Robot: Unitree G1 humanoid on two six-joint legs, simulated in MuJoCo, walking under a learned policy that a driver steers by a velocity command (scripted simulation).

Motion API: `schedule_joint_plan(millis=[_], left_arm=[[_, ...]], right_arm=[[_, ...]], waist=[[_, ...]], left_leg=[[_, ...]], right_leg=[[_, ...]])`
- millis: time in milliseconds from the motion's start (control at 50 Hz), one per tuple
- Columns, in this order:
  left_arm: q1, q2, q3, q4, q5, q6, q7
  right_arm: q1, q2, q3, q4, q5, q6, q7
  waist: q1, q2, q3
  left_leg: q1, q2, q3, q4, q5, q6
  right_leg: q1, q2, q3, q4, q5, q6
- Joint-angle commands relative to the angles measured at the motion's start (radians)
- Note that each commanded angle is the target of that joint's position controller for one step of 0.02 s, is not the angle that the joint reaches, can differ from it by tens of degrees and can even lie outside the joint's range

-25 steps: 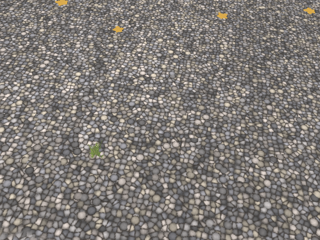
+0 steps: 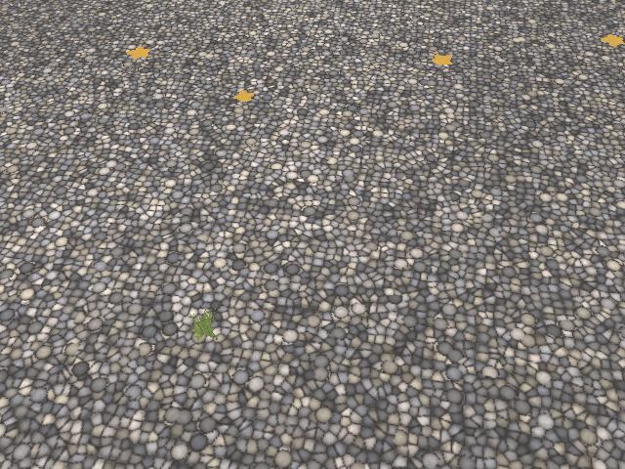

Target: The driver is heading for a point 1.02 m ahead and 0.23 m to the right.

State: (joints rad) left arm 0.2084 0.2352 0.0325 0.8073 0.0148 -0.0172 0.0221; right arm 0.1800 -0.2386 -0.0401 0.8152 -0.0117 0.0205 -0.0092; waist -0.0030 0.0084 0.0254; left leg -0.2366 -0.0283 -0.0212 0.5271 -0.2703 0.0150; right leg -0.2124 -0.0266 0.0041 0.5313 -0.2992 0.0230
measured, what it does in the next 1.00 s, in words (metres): shifts its weight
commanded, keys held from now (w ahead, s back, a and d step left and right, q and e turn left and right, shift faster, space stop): no key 0.66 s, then w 0.34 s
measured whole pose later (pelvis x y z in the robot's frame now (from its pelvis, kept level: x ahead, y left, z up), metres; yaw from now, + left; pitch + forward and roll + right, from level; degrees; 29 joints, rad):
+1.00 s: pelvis +0.07 +0.01 -0.01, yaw -1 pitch +1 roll +1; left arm 0.38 0.24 0.04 1.04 -0.03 -0.08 0.01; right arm 0.28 -0.21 -0.05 1.07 0.03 -0.11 0.01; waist 0.00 -0.03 -0.01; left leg -0.20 -0.03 0.01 0.60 -0.41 0.05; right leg -0.20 -0.03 0.04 0.65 -0.42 0.00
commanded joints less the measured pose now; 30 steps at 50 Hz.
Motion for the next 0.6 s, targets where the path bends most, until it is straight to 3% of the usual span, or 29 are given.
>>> schedule_joint_plan(millis=[20,300,600], left_arm=[[-0.005,0.12,0.025,-0.043,-0.002,-0.011,0.008],[0.004,0.1,0.018,0.063,-0.007,-0.007,0.01],[0.034,0.092,0.01,0.171,-0.01,-0.002,0.018]], right_arm=[[-0.032,-0.093,-0.024,-0.042,0.003,-0.016,-0.006],[0.0,-0.098,-0.026,0.09,0.008,-0.015,-0.025],[0.011,-0.085,-0.017,0.198,0.011,-0.015,-0.031]], waist=[[0.008,-0.016,-0.026],[0.002,-0.008,-0.012],[0.002,-0.007,0.005]], left_leg=[[0.009,0.056,-0.064,-0.083,0.115,0.02],[0.049,0.059,-0.054,-0.09,0.169,0.011],[0.051,0.051,-0.036,-0.109,0.164,0.007]], right_leg=[[-0.012,-0.044,0.048,-0.094,0.128,-0.026],[-0.005,-0.02,0.029,-0.111,0.153,-0.027],[-0.003,-0.005,0.018,-0.13,0.145,-0.028]])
